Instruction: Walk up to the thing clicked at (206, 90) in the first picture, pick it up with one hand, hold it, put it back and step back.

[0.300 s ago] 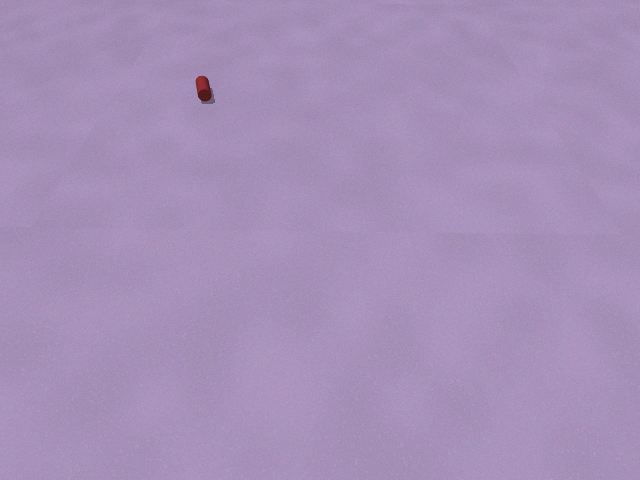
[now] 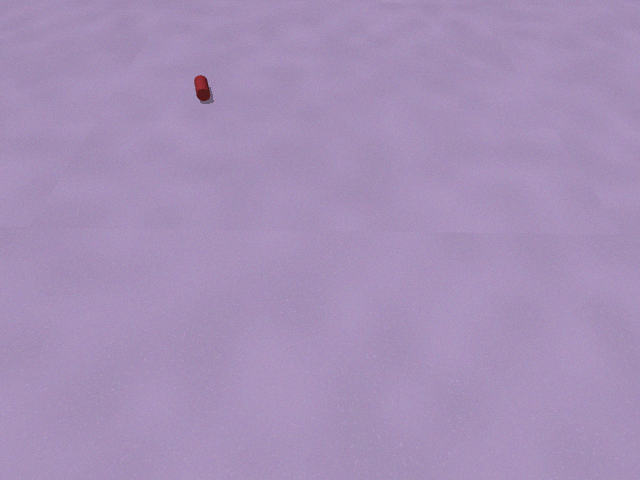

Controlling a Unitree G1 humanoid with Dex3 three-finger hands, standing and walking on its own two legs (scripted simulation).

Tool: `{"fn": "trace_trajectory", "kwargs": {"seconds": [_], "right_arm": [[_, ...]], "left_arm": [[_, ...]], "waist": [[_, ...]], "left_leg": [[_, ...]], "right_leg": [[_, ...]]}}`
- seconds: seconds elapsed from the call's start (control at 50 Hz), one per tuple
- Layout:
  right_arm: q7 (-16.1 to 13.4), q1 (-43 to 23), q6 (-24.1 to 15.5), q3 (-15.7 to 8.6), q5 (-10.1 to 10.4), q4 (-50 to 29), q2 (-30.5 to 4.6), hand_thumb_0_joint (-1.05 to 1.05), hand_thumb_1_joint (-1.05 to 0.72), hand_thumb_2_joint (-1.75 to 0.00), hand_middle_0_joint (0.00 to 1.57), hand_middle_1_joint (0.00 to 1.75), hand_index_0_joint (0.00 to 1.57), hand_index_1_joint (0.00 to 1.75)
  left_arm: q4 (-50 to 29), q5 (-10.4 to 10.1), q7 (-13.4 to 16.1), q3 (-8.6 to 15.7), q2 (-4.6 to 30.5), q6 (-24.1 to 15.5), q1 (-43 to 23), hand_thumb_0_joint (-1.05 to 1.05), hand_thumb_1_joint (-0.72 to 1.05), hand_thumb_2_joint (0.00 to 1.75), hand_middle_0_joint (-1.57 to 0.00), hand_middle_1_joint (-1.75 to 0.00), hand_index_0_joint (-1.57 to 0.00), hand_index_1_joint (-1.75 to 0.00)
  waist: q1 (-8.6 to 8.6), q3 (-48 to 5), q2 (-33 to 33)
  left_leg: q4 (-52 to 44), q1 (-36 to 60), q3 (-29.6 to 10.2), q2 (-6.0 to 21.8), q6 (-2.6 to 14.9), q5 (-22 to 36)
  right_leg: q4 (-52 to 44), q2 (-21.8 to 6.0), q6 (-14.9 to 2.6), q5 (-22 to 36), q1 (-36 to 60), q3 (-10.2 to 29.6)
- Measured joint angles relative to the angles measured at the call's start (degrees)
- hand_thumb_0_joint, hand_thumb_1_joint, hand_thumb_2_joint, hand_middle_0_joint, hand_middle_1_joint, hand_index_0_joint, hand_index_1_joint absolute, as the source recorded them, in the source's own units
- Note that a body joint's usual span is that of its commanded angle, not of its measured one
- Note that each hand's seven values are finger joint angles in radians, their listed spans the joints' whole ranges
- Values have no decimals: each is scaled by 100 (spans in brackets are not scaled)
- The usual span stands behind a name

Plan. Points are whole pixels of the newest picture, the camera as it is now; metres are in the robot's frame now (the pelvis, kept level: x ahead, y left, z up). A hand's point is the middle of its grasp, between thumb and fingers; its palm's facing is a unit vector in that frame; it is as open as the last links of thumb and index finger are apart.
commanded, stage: stand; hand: left
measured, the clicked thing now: (202, 88) +2.19 +0.73 -0.74
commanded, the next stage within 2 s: walk up in 0.82 s
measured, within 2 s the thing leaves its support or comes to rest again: neither
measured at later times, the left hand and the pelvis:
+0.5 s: hand out of the picture +0.08 +0.25 -0.16, palm faces -0.02 -0.94 -0.34, open 7.4 cm; pelvis +0.00 +0.00 +0.00, yaw +0 degrees
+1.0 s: hand out of the picture +0.08 +0.30 -0.14, palm faces +0.20 -0.92 -0.32, open 7.4 cm; pelvis +0.02 +0.01 +0.00, yaw +9 degrees
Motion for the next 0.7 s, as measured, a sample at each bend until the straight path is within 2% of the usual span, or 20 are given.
{"fn": "trace_trajectory", "kwargs": {"seconds": [0.7], "right_arm": [[-10, 71, -1, 12, -3, -9, -18, 1, -90, -90, 20, 30, 20, 30]], "left_arm": [[-26, -2, 1, 14, 16, 8, 18, 1, 90, 89, -20, -30, -20, -30]], "waist": [[-12, -39, -4]], "left_leg": [[-110, 96, -7, 17, -19, 33]], "right_leg": [[-97, 16, -16, 25, 91, -8]]}}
